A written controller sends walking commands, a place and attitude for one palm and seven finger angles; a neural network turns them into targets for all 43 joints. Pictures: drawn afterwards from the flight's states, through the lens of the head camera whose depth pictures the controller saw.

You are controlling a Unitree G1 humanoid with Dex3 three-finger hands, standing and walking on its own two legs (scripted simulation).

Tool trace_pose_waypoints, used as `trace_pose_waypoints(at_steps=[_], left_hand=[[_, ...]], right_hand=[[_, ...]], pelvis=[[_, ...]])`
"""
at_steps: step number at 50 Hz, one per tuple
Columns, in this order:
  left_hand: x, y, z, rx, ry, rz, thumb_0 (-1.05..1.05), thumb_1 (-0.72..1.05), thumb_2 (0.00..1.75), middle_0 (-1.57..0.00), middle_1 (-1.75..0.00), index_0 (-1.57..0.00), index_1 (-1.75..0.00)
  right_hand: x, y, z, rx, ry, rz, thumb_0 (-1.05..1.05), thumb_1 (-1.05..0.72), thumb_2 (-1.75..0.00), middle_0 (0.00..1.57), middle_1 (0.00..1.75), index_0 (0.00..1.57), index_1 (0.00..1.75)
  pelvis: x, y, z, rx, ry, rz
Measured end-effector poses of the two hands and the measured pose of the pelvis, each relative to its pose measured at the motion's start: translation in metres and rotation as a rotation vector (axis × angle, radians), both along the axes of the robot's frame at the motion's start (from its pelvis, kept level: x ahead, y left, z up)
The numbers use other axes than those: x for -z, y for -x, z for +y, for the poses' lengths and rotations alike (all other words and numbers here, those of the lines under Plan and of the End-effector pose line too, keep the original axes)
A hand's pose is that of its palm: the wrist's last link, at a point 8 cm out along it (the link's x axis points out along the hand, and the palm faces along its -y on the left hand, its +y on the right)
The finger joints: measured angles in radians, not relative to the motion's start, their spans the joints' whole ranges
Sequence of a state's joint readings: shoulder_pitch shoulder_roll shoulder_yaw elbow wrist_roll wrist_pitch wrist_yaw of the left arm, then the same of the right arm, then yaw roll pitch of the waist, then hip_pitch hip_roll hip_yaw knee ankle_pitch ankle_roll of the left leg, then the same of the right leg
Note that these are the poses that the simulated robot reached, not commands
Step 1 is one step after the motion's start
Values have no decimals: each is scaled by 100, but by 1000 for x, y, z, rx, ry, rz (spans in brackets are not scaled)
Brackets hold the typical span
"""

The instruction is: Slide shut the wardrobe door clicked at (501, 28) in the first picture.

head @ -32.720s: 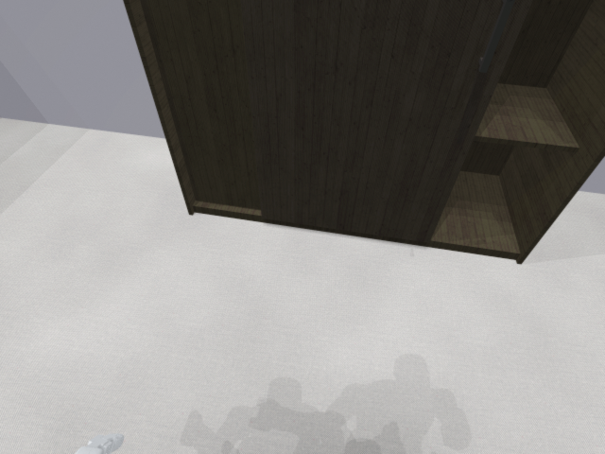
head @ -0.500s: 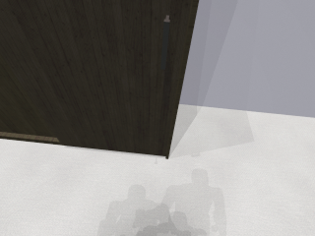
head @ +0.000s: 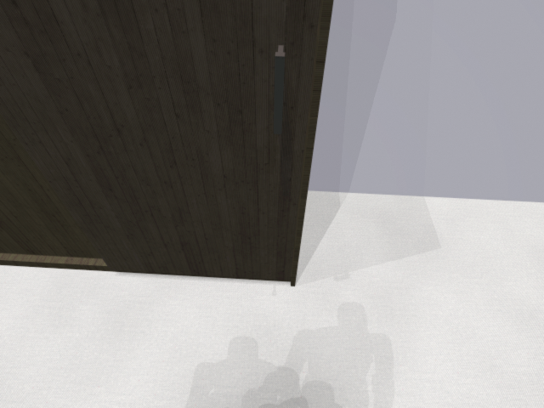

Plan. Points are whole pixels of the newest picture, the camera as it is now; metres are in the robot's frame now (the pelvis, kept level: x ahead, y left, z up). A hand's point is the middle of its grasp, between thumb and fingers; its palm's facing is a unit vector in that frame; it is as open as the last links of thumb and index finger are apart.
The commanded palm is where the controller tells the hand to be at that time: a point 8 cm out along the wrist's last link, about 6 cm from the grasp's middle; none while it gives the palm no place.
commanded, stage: let the arm hang, fingers relaxed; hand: left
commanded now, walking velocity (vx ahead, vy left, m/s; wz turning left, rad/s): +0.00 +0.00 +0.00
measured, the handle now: (279, 91) +0.68 +0.03 +0.12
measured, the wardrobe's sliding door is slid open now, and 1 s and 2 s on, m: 0.00 0.00 0.00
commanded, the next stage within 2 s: look to check the result in 0.16 s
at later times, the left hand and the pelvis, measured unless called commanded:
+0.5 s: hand out of the picture +0.00 +0.16 -0.18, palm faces +0.03 -0.98 -0.18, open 7.3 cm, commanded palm none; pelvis +0.00 +0.00 +0.00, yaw +0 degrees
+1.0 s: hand out of the picture +0.03 +0.17 -0.17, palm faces +0.02 -0.98 -0.21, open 7.3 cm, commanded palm none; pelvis +0.01 -0.01 +0.00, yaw +0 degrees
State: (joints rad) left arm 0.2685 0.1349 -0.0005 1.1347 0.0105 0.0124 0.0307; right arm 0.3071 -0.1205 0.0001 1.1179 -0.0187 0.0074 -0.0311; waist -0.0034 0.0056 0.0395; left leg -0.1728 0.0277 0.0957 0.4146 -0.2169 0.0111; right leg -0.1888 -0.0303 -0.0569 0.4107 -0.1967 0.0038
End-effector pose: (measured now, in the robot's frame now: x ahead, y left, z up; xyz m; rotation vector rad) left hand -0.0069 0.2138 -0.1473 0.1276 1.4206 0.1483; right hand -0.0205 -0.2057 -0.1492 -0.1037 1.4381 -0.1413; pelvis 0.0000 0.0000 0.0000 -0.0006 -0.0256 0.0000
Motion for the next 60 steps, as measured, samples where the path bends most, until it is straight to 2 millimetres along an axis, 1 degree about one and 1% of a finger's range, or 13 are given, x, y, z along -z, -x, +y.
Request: trace_pose_waypoints(at_steps=[7, 13, 28, 45, 60], left_hand=[[1, 4, -3, -7, 10, 15, 1, 91, 90, -20, -29, -20, -30], [0, 5, -3, -8, 9, 24, 1, 91, 90, -20, -29, -20, -30], [-1, -5, 0, -3, -5, 12, 1, 91, 90, -20, -29, -20, -30], [-4, -22, 6, 9, -21, -19, 0, 91, 90, -20, -29, -20, -30], [-9, -44, 19, 26, -53, -67, 0, 91, 90, -20, -30, -20, -30]], right_hand=[[-1, 4, 3, 10, 1, 16, 0, -91, -90, 20, 30, 20, 30], [0, 4, 4, 16, -1, 19, 0, -91, -90, 20, 30, 20, 30], [0, -4, 0, 15, 4, 11, 0, -91, -90, 20, 30, 20, 30], [-2, -22, -17, 0, 33, -15, 0, -91, -90, 20, 30, 20, 30], [-7, -42, -40, -29, 73, -50, 0, -91, -90, 20, 30, 20, 30]], pelvis=[[0, -1, 1, 0, 1, 0], [0, -2, 1, 3, 1, 1], [-1, -5, 0, 3, 1, 3], [-2, -9, -4, 1, 1, 2], [-3, -10, -7, -4, 2, 2]])
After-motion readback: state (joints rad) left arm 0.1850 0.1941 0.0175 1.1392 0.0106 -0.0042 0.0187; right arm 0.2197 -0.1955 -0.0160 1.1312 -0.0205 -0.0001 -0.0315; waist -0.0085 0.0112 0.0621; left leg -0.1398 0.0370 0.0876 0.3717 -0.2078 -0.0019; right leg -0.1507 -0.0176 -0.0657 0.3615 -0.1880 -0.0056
